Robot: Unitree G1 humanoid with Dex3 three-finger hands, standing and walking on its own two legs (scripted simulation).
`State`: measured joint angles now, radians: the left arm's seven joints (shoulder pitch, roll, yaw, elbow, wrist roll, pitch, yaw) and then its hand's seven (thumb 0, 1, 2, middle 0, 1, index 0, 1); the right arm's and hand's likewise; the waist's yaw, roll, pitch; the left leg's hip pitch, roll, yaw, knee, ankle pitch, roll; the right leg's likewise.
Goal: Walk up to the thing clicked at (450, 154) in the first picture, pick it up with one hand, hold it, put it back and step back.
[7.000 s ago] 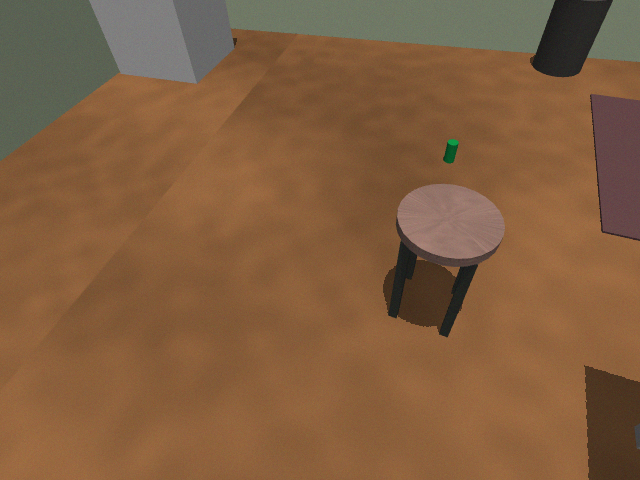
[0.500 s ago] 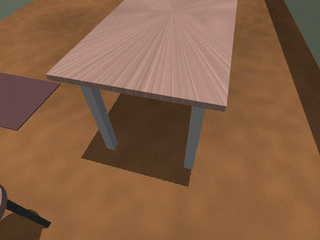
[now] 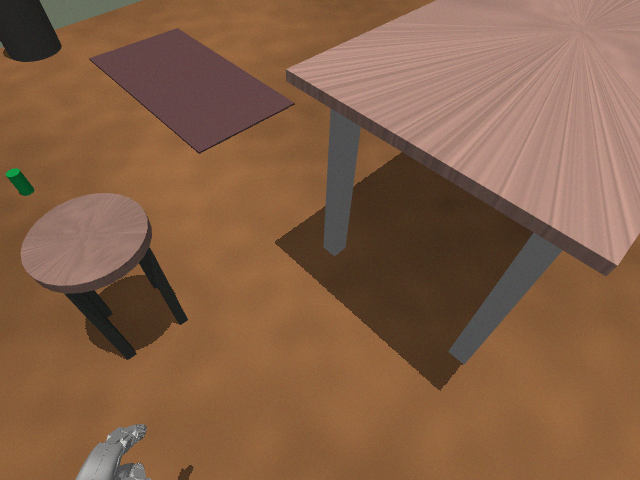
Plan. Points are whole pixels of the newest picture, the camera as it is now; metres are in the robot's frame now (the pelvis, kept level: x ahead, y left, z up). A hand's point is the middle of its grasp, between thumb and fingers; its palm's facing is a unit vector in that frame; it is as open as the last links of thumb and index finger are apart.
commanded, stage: walk up
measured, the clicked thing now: (20, 182) +1.21 +1.31 -0.70
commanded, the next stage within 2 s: none
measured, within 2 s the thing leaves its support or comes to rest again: neither
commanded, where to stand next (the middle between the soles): +0.08 +0.01 m, yaw +91 degrees
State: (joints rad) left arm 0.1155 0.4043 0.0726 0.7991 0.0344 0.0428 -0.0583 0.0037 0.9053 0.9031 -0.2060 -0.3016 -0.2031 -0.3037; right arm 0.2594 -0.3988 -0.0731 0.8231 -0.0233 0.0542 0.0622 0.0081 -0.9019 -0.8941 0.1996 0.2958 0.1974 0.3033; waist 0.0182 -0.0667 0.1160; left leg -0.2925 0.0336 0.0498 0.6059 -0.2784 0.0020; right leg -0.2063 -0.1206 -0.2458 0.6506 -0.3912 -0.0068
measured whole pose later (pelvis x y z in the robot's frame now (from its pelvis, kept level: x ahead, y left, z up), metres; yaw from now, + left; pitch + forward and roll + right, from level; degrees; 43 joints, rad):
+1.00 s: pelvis +0.05 -0.03 +0.00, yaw +55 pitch -1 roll -1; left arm 0.23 0.41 0.04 0.71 0.00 0.02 -0.02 0.00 0.91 0.90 -0.20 -0.30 -0.20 -0.30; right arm 0.29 -0.40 -0.06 0.61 -0.04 0.02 0.02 0.01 -0.90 -0.89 0.20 0.30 0.20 0.30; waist 0.00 -0.02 0.12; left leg -0.36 -0.09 -0.16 0.67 -0.29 0.02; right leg -0.44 -0.06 0.00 0.89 -0.46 -0.01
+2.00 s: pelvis +0.04 -0.06 -0.01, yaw +88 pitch -2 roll +1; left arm 0.26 0.42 0.04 0.83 0.03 0.00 -0.03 0.00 0.90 0.90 -0.21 -0.30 -0.21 -0.30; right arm 0.24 -0.42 -0.06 0.85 -0.01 -0.03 0.00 0.01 -0.90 -0.89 0.20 0.30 0.20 0.30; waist 0.05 -0.02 0.10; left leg -0.35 -0.04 0.01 0.70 -0.34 0.02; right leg -0.35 -0.15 -0.09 0.77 -0.39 0.01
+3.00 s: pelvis +0.07 -0.04 +0.02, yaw +92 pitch -2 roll +0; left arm 0.08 0.37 0.00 1.14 0.00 -0.01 -0.01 0.00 0.91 0.90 -0.20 -0.30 -0.20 -0.30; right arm 0.06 -0.34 0.00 1.14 0.00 -0.01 0.01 0.01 -0.90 -0.89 0.20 0.30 0.20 0.30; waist 0.01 0.00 0.06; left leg -0.16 0.00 -0.07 0.36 -0.16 -0.02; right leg -0.11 -0.04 -0.07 0.34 -0.19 0.02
